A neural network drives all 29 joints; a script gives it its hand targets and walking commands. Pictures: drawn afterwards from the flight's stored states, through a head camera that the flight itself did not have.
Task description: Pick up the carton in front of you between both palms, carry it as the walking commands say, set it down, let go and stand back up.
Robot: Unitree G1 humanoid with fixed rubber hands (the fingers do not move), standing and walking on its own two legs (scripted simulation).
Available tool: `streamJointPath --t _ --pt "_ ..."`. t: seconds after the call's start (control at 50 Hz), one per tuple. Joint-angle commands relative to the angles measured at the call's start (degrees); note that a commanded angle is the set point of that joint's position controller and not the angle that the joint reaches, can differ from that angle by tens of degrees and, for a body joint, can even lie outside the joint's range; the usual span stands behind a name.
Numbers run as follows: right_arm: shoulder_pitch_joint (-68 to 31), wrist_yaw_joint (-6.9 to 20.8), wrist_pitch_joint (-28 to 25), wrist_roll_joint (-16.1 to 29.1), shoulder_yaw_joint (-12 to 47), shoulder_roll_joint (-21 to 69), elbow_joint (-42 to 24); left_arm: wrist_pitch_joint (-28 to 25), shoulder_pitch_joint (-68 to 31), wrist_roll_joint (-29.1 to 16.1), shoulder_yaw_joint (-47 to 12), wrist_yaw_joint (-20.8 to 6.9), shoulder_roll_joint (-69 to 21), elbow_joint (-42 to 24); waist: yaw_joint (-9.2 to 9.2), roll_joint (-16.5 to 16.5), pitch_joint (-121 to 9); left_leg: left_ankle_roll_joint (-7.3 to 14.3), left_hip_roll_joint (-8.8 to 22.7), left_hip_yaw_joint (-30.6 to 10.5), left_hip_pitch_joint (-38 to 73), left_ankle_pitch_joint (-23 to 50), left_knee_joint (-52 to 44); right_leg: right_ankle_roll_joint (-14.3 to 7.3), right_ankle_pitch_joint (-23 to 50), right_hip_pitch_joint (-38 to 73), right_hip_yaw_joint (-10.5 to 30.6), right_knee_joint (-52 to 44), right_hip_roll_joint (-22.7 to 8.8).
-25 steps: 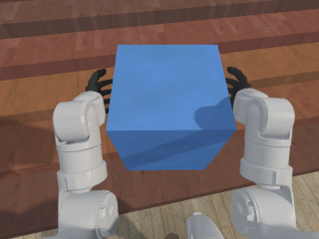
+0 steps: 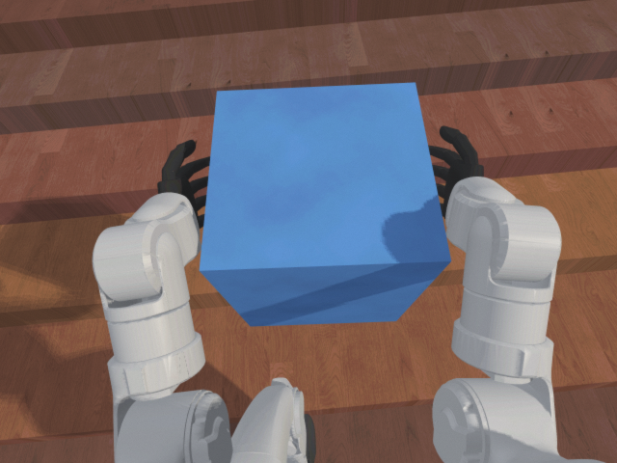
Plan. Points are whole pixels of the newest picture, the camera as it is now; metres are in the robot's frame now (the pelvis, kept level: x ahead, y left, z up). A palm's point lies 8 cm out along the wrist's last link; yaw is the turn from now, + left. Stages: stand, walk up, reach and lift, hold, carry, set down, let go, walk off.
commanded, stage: carry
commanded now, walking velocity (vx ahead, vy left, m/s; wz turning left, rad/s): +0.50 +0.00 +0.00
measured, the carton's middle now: (320, 223) +0.40 +0.03 +0.07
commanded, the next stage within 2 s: none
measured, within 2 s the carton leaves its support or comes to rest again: neither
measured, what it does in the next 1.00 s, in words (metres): climbs: right foot 0.11 m higher, then left foot 0.09 m higher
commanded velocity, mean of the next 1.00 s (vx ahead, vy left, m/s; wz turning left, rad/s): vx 0.50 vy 0.00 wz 0.00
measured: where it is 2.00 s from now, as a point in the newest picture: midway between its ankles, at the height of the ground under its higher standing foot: (329, 61)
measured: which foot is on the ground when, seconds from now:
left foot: down 0.00-0.40, up 0.42-0.80, down 0.82-1.00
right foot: down 0.00-0.02, up 0.04-0.36, down 0.38-0.86, up 0.88-1.00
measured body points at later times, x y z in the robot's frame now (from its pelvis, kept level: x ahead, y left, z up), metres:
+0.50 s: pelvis +0.36 -0.02 +0.15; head +0.39 +0.00 +0.60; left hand +0.73 +0.17 +0.31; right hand +0.78 -0.13 +0.32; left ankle +0.21 +0.10 -0.40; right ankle +0.44 -0.07 -0.53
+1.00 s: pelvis +0.66 +0.05 +0.26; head +0.70 +0.04 +0.71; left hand +1.06 +0.15 +0.38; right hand +1.02 -0.15 +0.38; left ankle +0.70 +0.13 -0.44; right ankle +0.57 -0.07 -0.28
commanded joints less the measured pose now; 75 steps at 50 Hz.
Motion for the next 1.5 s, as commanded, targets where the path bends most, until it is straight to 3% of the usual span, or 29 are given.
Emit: streamJointPath --t 0.0,0.02,0.04,0.1,0.14,0.18,0.26,0.3,0.36,0.38,0.4,0.42,0.5,0.64,0.72,0.76,0.82,0.84,0.86,0.88,0.94,1.16,1.2,1.28,1.3,1.32,1.34,1.42,1.48 --pt "-36.7 8.8 -0.9 19.0 39.6 47.0 0.3 1.1 -47.8 -25.2 -45.3 -16.1 -56.2 -3.5 -16.03 3.4 -50.1 3.2 0.8 -8.5 62.9 40.5 -33.8 0.0 55.0 -9.9 3.2 46.0 -0.3" --pt "-34.0 9.6 -1.1 22.3 40.9 50.6 2.1 1.3 -43.2 -24.2 -44.7 -16.1 -56.4 -2.1 -11.92 17.1 -52.2 11.6 13.7 -33.1 77.4 65.3 -38.2 1.6 2.8 -30.8 6.3 66.7 8.8" --pt "-33.8 10.5 -1.4 25.0 43.1 52.7 0.6 1.0 -41.2 -21.8 -42.9 -15.5 -53.8 -2.7 -13.55 18.7 -57.8 16.7 19.5 -42.6 81.0 79.0 -33.9 -0.1 -1.3 -38.0 15.8 84.5 11.9" --pt "-44.7 12.3 -1.6 32.2 46.8 57.6 -7.1 0.5 -41.6 -15.0 -38.6 -13.2 -50.3 -4.3 -10.31 1.7 -42.9 8.8 15.7 -34.1 72.8 47.4 -35.3 -2.4 -2.9 -50.7 12.4 82.7 5.2" --pt "-48.8 13.2 -1.3 35.9 48.5 58.2 -9.0 0.3 -39.5 -11.6 -36.7 -12.0 -47.6 -2.8 -11.53 1.2 -34.7 6.8 14.7 -30.4 71.0 39.5 -38.9 -3.0 -6.8 -57.7 7.7 81.9 5.0" --pt "-51.2 14.0 -0.7 38.3 47.6 57.5 -7.7 0.1 -37.4 -8.3 -34.5 -11.2 -44.5 0.3 -10.66 -2.9 -32.3 5.1 13.6 -25.9 69.0 49.6 -40.1 -3.3 -9.5 -58.2 3.9 71.8 3.3" --pt "-50.5 15.4 0.9 37.9 43.0 54.3 3.2 1.0 -36.0 -4.7 -30.8 -9.7 -39.6 8.0 -10.05 5.0 -29.2 5.6 12.4 -19.0 69.6 53.3 -45.1 -4.8 -10.8 -64.3 -0.4 62.9 0.9" --pt "-50.7 15.8 1.7 36.8 39.9 53.8 8.2 1.9 -38.7 -4.6 -29.9 -8.9 -39.0 10.5 -6.99 4.1 -28.0 3.9 9.3 -7.1 47.8 71.9 -51.5 -6.1 -2.3 -34.5 -8.0 37.6 5.0" --pt "-50.5 15.8 3.2 33.7 35.7 53.5 13.9 3.6 -43.9 -10.2 -33.1 -9.7 -44.0 11.3 6.36 11.4 -38.3 0.0 9.9 -0.6 42.1 91.4 -24.7 -6.7 14.5 -1.5 -7.0 20.1 8.9" --pt "-52.0 15.6 3.9 32.7 34.4 53.6 14.3 3.9 -46.3 -12.4 -34.3 -10.6 -45.8 11.9 6.24 -0.8 -43.4 -3.8 3.5 -4.4 32.8 52.0 -2.1 -12.3 27.1 11.2 9.7 12.7 0.9" --pt "-48.4 15.4 4.5 30.7 32.3 53.5 16.0 4.1 -45.3 -14.8 -34.3 -11.5 -47.9 14.1 4.40 -16.6 -51.8 -8.5 -7.4 -11.1 17.3 6.3 28.5 -23.3 39.8 22.2 43.1 6.3 -16.8" --pt "-46.5 14.6 4.9 27.0 29.8 50.5 16.7 4.5 -45.0 -18.5 -35.3 -12.7 -53.3 14.5 2.35 -8.2 -49.9 -5.4 -5.4 -18.2 13.3 8.9 36.2 -22.6 33.7 17.3 44.7 5.5 -12.9" --pt "-46.5 11.3 4.3 18.1 23.6 47.4 14.6 4.2 -63.5 -30.3 -40.6 -15.9 -65.3 5.5 -0.19 2.5 -34.2 -1.9 -1.0 -12.5 3.6 11.4 32.1 -12.1 16.7 6.8 28.3 2.7 -8.9" --pt "-40.8 9.4 4.0 12.5 21.3 44.1 21.4 3.8 -61.4 -29.3 -35.7 -16.8 -63.3 11.9 2.89 -2.8 -31.3 -1.6 3.5 -6.6 -19.6 1.3 36.5 -14.5 16.3 18.4 23.4 -1.7 -13.2" --pt "-43.1 9.8 3.9 14.2 23.6 47.2 23.6 3.5 -57.4 -26.3 -32.9 -17.7 -62.7 17.8 0.35 -2.0 -23.4 -2.5 6.6 -1.8 -6.7 3.8 11.0 -11.7 10.6 3.5 10.6 -13.2 -8.2" --pt "-44.6 10.3 3.9 17.5 25.8 51.0 23.3 3.6 -55.6 -24.7 -31.7 -17.5 -62.0 17.9 -1.36 -6.8 -23.4 -1.1 3.5 4.3 13.2 9.8 -2.5 -10.4 32.4 -7.0 0.2 -13.3 -6.2" --pt "-46.9 11.0 3.8 22.5 29.1 56.0 22.7 3.8 -52.9 -20.6 -29.4 -16.6 -59.6 19.3 -8.20 -13.6 -33.9 0.2 -4.3 9.0 28.7 16.9 -17.8 -4.7 95.4 4.9 -6.2 16.7 -5.6" --pt "-48.8 11.6 3.4 24.9 30.8 58.6 21.5 3.6 -52.4 -18.8 -28.6 -15.9 -58.2 18.1 -11.44 -10.0 -40.7 1.4 -1.5 1.0 45.1 25.2 -27.6 -1.1 83.5 -1.5 -3.3 33.4 -3.4" --pt "-48.9 12.4 2.7 28.7 32.2 60.3 19.7 3.3 -48.6 -17.4 -28.8 -15.4 -57.9 17.4 -10.04 0.1 -42.0 5.5 11.2 -22.8 61.3 44.2 -37.5 0.7 25.4 -23.1 0.9 47.3 1.3" --pt "-48.8 12.8 1.2 30.3 33.3 61.1 17.7 3.2 -46.7 -16.6 -28.2 -15.2 -57.3 16.5 -10.75 20.3 -47.4 15.4 20.4 -46.1 67.3 67.0 -41.4 2.5 1.0 -34.3 5.9 72.9 10.9" --pt "-58.6 13.7 -0.4 36.0 37.6 65.3 5.0 2.0 -48.2 -14.0 -28.0 -13.5 -56.6 12.5 -8.04 1.7 -39.2 8.0 16.5 -32.8 60.8 33.2 -36.9 -2.6 2.5 -47.0 11.2 79.5 3.3" --pt "-48.7 14.5 2.0 33.3 37.3 55.1 7.4 3.3 -43.2 -12.1 -34.4 -10.8 -48.8 10.2 -9.87 4.7 -25.1 5.2 17.1 -19.0 69.8 25.7 -50.7 -3.9 -11.4 -77.2 2.2 73.4 -4.1" --pt "-47.4 14.8 3.0 32.2 35.5 53.8 10.2 4.1 -44.3 -12.7 -34.8 -10.8 -48.4 11.8 -7.72 4.0 -22.9 3.8 11.7 -7.4 52.8 31.3 -58.6 -3.7 -2.8 -53.2 -5.1 48.3 -3.2" --pt "-46.2 14.6 4.4 28.5 31.4 51.6 15.2 4.9 -46.2 -18.5 -36.0 -11.8 -53.5 14.5 5.15 16.1 -36.3 -1.4 9.8 3.6 50.2 92.0 -29.0 -5.3 13.7 -13.6 -12.0 26.5 7.8" --pt "-45.7 14.2 4.5 27.0 30.2 51.9 16.4 4.6 -49.6 -20.1 -36.8 -12.3 -55.2 14.3 8.22 4.7 -42.3 -5.3 4.9 1.7 44.7 76.3 -8.6 -5.7 23.9 2.4 -7.0 13.0 6.9" --pt "-44.3 13.8 4.2 24.2 28.8 51.9 17.1 4.3 -48.4 -22.6 -37.6 -13.2 -58.8 14.5 4.15 -3.4 -40.2 -6.7 -0.3 -4.5 25.1 20.5 4.9 -10.2 35.5 14.6 15.3 5.9 -5.4" --pt "-40.7 13.5 4.1 22.3 26.6 51.2 18.8 3.5 -49.2 -24.6 -37.8 -14.1 -59.7 14.1 2.59 -16.1 -47.6 -7.0 -6.7 -11.4 17.0 9.5 31.1 -19.8 57.5 17.6 38.7 4.6 -17.0" --pt "-48.2 11.6 3.5 20.2 25.9 51.1 12.0 1.9 -63.7 -31.0 -40.2 -15.7 -66.3 3.1 -0.82 -3.6 -39.1 -2.2 1.5 -14.7 3.8 10.8 34.6 -14.6 14.6 7.1 32.1 3.9 -13.4" --pt "-48.6 10.4 3.3 20.4 27.4 49.9 8.9 2.6 -63.0 -31.0 -40.1 -15.2 -65.0 0.6 -0.27 0.2 -35.7 -1.1 2.7 -11.0 -0.5 5.3 27.6 -13.6 9.1 5.9 25.4 1.3 -14.0"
